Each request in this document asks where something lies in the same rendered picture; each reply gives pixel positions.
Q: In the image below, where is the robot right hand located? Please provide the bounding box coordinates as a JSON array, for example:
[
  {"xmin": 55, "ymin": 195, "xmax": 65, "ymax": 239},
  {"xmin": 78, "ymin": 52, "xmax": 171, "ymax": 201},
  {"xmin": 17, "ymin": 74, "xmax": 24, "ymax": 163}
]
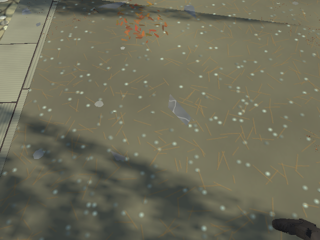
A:
[{"xmin": 272, "ymin": 218, "xmax": 320, "ymax": 240}]

